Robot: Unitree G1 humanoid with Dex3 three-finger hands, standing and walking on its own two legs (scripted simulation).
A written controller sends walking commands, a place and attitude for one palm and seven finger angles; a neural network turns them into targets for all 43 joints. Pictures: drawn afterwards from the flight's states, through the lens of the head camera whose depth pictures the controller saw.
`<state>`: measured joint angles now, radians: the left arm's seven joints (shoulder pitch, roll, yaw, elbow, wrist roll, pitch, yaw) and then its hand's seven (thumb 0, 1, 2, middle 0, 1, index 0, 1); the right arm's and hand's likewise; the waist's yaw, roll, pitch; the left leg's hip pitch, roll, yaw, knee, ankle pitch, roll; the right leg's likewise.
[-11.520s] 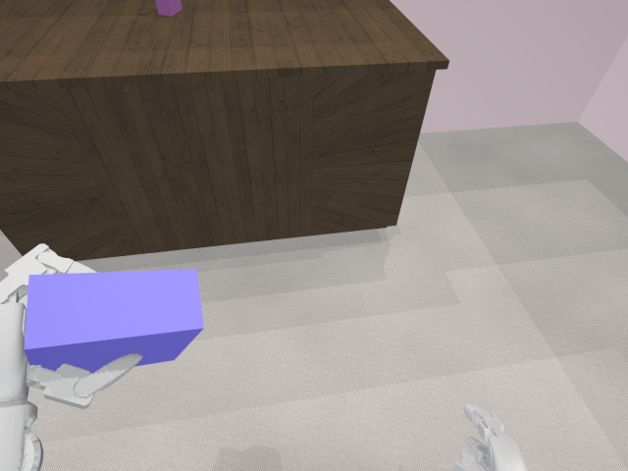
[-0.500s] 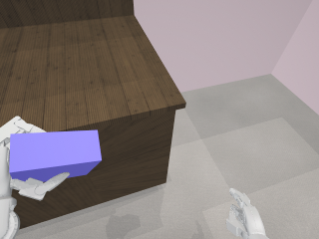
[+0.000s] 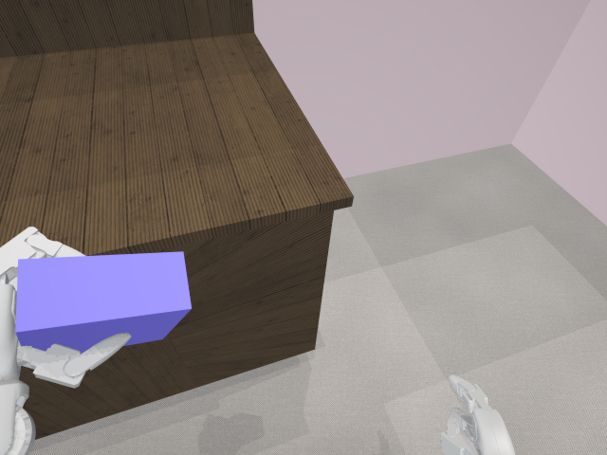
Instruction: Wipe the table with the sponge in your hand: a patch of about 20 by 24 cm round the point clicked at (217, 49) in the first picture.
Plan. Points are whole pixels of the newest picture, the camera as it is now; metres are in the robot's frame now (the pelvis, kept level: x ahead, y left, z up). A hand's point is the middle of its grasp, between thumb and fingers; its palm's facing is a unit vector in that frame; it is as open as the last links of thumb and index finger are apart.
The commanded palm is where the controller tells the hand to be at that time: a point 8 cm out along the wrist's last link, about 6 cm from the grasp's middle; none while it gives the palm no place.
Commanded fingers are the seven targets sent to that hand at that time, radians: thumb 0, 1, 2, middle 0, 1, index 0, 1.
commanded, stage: shuffle to correct the standing spot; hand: left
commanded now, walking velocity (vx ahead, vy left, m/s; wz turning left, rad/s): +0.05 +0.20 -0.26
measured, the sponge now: (129, 304) +0.24 +0.21 +0.13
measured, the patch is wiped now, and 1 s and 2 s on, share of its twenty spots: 0.00 0.00 0.00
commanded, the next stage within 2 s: none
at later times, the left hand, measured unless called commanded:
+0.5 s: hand (50, 312) +0.21 +0.26 +0.15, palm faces +0.38 -0.83 -0.41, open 10.0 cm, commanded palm +0.16 +0.30 +0.17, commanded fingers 0.00 0.10 1.30 -1.20 -1.60 -1.20 -1.60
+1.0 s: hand (38, 306) +0.21 +0.28 +0.16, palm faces +0.40 -0.83 -0.39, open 10.0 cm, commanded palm +0.16 +0.32 +0.17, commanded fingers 0.00 0.10 1.30 -1.20 -1.60 -1.20 -1.60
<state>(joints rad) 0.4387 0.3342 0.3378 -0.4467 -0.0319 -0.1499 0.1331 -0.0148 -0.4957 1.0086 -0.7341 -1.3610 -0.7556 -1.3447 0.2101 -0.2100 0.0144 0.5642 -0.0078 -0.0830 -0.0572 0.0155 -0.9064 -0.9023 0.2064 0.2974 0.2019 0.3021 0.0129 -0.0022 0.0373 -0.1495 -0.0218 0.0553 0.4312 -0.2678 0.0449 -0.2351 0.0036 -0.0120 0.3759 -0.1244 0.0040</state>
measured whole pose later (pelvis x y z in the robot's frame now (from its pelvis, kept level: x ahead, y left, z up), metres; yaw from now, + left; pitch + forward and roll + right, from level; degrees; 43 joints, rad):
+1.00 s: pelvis +0.00 +0.04 -0.02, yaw -1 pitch -2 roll -1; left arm 0.47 0.36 0.36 -0.52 -0.06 -0.13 0.15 -0.01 -0.50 1.01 -0.73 -1.36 -0.75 -1.35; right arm 0.17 -0.23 0.00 0.53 0.01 0.00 -0.03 0.02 -0.91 -0.90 0.21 0.30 0.20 0.30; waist -0.01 0.03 0.05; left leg -0.23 -0.07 0.10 0.65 -0.39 0.09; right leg -0.34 -0.04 0.03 0.62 -0.25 0.05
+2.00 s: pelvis +0.01 +0.14 -0.02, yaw -7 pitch -2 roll +2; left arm 0.50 0.38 0.38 -0.52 -0.06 -0.13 0.15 -0.01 -0.50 1.01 -0.73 -1.36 -0.75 -1.35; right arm 0.14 -0.26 -0.06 0.56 0.03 -0.03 -0.05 0.02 -0.91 -0.90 0.20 0.30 0.20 0.30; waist -0.01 0.00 0.10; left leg -0.27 0.03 0.05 0.58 -0.28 -0.04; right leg -0.30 -0.13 -0.02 0.66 -0.31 0.06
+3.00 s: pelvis +0.00 +0.36 -0.03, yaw -5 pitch -3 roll +0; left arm 0.48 0.36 0.36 -0.56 -0.05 -0.17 0.16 -0.01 -0.50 1.02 -0.73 -1.36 -0.75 -1.35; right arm 0.18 -0.22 -0.01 0.60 0.02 -0.06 -0.02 0.02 -0.91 -0.90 0.21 0.30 0.20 0.30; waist 0.00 0.02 0.07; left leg -0.33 -0.01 0.01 0.66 -0.28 0.02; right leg -0.30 -0.09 -0.03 0.72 -0.38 0.04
